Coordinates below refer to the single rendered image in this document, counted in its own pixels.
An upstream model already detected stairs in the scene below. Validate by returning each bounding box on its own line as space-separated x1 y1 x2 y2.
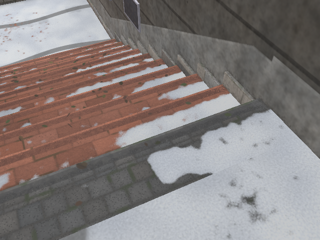
0 39 241 191

